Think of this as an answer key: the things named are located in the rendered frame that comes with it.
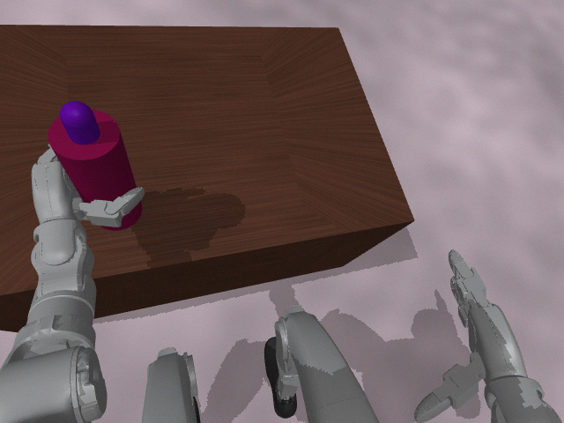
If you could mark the right robot arm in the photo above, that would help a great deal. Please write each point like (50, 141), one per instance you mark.
(518, 399)

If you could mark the right robot foot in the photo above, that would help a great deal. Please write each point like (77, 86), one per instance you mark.
(283, 408)

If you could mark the right robot hand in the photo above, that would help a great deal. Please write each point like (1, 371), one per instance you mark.
(494, 350)

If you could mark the left robot arm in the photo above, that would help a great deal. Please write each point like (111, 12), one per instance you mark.
(52, 374)

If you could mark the bottle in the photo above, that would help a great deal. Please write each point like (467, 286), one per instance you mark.
(89, 145)

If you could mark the left robot hand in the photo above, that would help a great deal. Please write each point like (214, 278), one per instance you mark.
(55, 196)

